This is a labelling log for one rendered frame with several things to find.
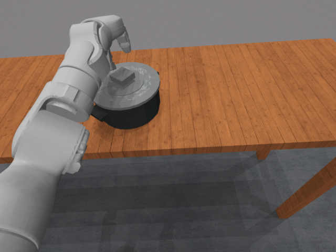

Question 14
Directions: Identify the pot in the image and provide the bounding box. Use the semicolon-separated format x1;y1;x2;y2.
91;72;160;129

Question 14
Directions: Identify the knob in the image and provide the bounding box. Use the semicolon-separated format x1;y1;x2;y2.
109;67;135;87

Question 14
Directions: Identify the lid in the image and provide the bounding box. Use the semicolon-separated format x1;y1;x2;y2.
93;62;160;110

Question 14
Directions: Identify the robot left upper arm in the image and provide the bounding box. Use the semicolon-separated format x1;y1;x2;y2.
0;109;90;252

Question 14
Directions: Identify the table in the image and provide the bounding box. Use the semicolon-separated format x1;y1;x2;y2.
0;38;336;219

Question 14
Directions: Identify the robot left hand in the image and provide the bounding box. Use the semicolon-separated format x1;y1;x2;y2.
85;15;131;71

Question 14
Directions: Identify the robot left forearm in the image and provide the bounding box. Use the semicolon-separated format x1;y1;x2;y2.
12;18;112;158

